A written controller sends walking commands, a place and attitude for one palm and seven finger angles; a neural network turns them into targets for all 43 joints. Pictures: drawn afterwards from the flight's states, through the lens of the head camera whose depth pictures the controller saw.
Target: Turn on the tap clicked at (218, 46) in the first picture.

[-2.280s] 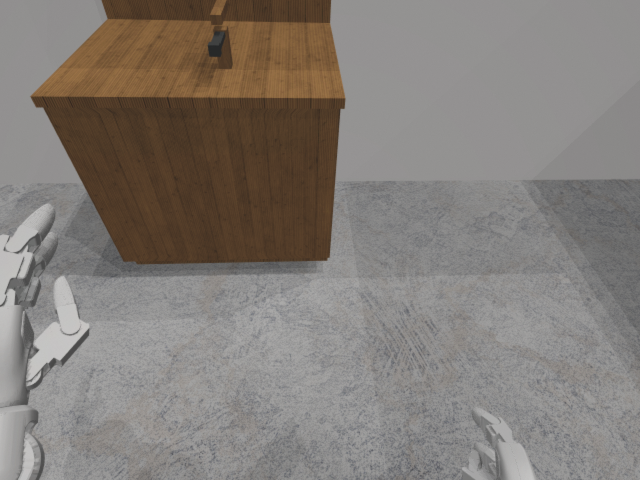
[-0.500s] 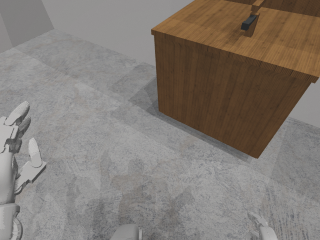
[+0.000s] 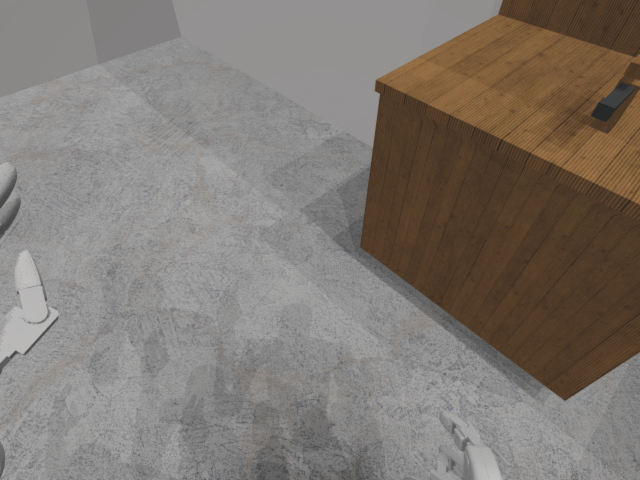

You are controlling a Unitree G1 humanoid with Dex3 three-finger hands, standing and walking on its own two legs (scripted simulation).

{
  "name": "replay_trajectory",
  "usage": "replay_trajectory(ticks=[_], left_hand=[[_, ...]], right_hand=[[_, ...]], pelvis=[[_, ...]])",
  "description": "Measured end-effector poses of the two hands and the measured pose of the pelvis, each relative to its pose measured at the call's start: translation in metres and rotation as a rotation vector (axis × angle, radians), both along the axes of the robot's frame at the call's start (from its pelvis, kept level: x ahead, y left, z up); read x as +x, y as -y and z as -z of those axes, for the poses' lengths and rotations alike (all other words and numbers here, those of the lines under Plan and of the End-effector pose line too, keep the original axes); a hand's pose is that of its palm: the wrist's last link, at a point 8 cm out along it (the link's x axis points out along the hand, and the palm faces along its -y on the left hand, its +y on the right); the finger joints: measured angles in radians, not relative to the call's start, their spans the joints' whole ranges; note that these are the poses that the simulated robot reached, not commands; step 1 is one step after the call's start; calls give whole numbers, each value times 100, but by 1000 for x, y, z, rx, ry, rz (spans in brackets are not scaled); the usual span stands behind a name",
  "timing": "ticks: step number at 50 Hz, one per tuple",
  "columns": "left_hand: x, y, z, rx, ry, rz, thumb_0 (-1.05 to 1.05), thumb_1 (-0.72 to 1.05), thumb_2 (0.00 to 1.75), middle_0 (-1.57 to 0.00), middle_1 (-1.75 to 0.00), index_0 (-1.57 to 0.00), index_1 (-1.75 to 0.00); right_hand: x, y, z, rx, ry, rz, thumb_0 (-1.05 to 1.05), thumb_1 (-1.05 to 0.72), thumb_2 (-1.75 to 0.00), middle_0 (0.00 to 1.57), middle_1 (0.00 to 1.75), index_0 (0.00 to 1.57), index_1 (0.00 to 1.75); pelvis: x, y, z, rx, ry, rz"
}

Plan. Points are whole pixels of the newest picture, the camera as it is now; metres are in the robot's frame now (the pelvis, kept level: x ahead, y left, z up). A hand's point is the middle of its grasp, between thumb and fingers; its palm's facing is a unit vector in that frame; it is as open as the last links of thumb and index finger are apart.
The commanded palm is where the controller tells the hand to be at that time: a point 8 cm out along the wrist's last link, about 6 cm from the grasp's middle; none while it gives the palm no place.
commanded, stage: walk to a spot facing it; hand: left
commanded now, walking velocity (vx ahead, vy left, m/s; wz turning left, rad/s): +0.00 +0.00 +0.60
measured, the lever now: (604, 109) +0.73 -0.46 +0.09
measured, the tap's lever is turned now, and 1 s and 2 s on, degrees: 0 0 0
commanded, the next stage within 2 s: turn to face it in 0.02 s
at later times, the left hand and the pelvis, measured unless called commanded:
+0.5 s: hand (103, 236) +0.29 +0.23 +0.19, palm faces +0.48 -0.81 -0.35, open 7.4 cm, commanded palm +0.24 +0.26 +0.18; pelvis +0.08 -0.02 +0.00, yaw +0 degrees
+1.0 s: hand (254, 235) +0.31 +0.09 +0.18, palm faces +0.17 -0.86 -0.48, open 7.4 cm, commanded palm +0.27 +0.15 +0.18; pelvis +0.04 -0.08 +0.00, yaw -15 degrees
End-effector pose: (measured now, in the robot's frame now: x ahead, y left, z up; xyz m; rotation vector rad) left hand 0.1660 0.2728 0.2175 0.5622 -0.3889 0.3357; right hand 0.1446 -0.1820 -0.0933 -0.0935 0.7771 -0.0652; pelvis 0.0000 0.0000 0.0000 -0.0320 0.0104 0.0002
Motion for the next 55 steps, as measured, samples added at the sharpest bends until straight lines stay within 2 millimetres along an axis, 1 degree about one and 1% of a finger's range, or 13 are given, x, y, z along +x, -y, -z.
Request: replay_trajectory(ticks=[6,10,13,18,23,27,30,35,38,43,47,51,55], left_hand=[[12,4,27,-51,-50,-178,2,89,89,-21,-30,-21,-30],[20,10,40,-126,-99,-202,2,89,89,-21,-30,-21,-30],[26,12,37,-119,-99,-174,2,89,89,-21,-30,-21,-30],[43,2,22,-62,26,-106,2,89,89,-21,-30,-21,-30],[74,-8,17,-74,78,-86,2,89,89,-21,-30,-21,-30],[95,16,18,-101,24,-19,2,90,90,-20,-30,-21,-30],[106,43,22,-73,-44,45,2,90,90,-20,-30,-20,-30],[117,86,29,18,-111,108,2,89,89,-21,-30,-21,-30],[119,102,27,14,-127,126,2,89,89,-21,-30,-21,-30],[117,120,19,29,-148,163,2,89,89,-21,-30,-22,-30],[117,128,16,25,-140,196,2,89,89,-21,-30,-22,-30],[116,134,14,-7,-117,230,2,89,89,-21,-30,-22,-30],[114,139,15,-44,-93,270,2,89,89,-21,-30,-21,-30]], right_hand=[[45,32,29,-49,-44,-109,1,-90,-90,21,30,20,30],[75,60,18,-134,-56,-120,2,-90,-90,21,30,20,30],[96,73,-2,-190,-15,-94,2,-90,-90,21,30,20,30],[126,76,-25,-255,95,-45,1,-91,-90,20,30,20,30],[133,56,-38,-177,156,-31,1,-91,-90,20,30,19,30],[121,46,-36,-78,169,-34,1,-90,-90,20,30,20,30],[106,50,-24,-22,148,-10,1,-90,-90,21,30,20,30],[72,83,14,17,53,56,1,-90,-90,21,30,20,30],[46,111,26,-7,-40,112,1,-90,-90,21,30,20,30],[5,151,22,-60,-111,231,1,-90,-90,20,30,20,30],[-21,173,14,-96,-117,302,1,-91,-90,20,30,20,30],[-39,184,2,-121,-98,344,1,-91,-90,20,30,19,30],[-51,185,-9,-136,-71,371,1,-91,-90,20,30,19,30]], pelvis=[[28,24,16,28,20,-89],[41,26,8,57,28,-119],[50,26,4,66,21,-120],[66,14,13,31,22,-84],[74,15,7,24,23,-27],[76,22,2,11,20,28],[76,33,4,18,17,66],[71,58,18,25,28,103],[64,65,15,55,28,144],[55,72,6,74,26,198],[47,75,2,81,20,237],[39,75,-1,87,11,283],[31,71,-3,92,-1,328]])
